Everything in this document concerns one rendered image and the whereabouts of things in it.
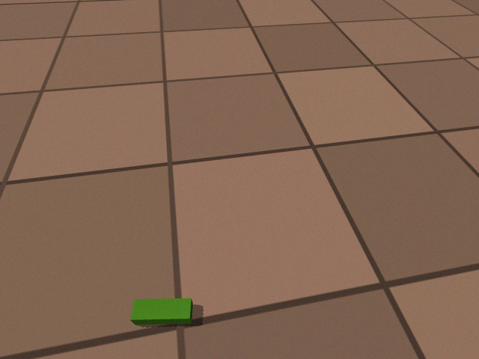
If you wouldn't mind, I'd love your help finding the carton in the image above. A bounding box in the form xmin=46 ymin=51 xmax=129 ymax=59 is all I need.
xmin=130 ymin=298 xmax=193 ymax=325

